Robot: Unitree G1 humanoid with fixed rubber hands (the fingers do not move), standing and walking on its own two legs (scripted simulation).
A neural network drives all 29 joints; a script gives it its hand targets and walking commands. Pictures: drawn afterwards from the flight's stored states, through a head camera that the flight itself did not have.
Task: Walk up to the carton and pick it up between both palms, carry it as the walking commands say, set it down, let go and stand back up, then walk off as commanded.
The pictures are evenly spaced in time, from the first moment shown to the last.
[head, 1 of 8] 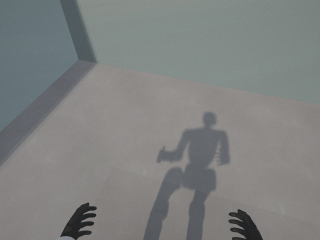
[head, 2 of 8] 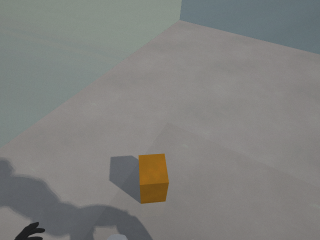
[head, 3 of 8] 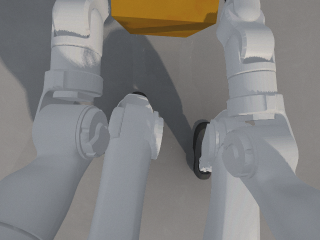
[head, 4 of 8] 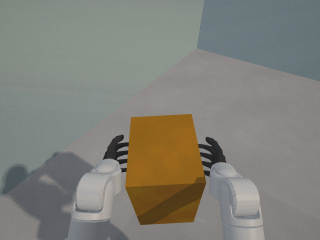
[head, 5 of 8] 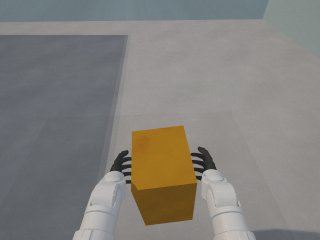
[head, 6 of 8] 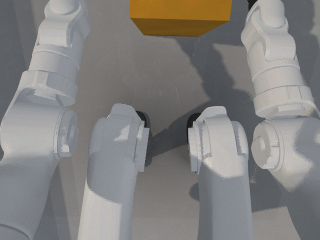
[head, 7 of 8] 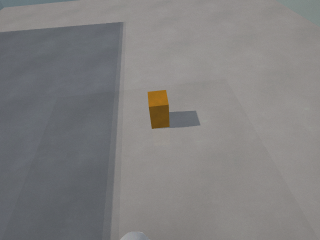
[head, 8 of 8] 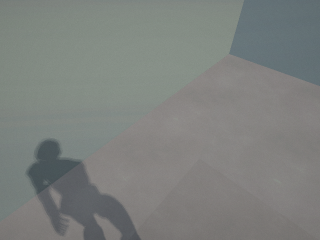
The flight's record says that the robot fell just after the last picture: no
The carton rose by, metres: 0.68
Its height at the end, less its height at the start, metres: +0.00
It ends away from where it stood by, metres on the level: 1.44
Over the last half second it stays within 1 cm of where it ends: yes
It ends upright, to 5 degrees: yes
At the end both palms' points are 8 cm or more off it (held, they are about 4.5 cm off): yes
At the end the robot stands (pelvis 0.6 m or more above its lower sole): yes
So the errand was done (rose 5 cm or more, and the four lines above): yes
